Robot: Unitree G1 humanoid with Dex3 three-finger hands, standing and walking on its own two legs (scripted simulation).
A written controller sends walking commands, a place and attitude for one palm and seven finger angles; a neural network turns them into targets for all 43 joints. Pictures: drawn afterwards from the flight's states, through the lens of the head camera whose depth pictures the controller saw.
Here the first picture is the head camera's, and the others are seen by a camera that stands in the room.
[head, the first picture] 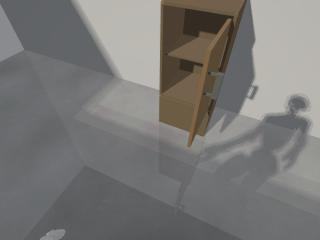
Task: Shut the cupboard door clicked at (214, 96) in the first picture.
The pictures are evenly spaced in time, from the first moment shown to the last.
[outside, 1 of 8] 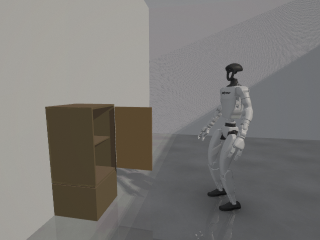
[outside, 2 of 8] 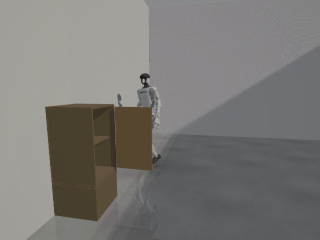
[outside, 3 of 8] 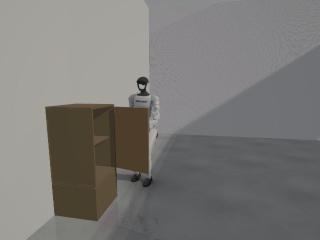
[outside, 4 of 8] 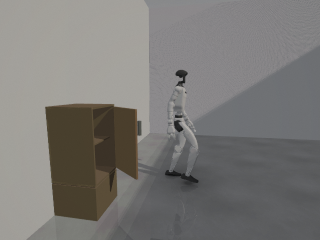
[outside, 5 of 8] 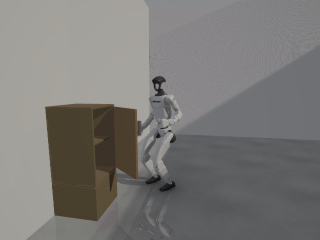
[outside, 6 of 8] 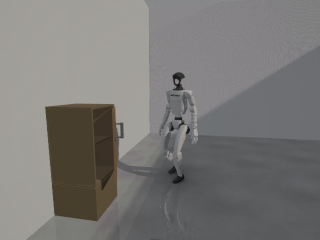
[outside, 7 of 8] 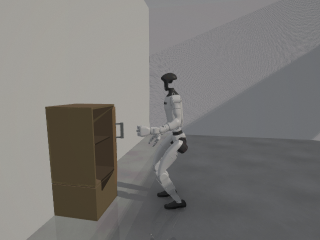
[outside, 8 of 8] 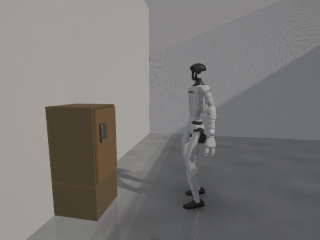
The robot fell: no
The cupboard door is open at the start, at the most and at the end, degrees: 88 88 0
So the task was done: yes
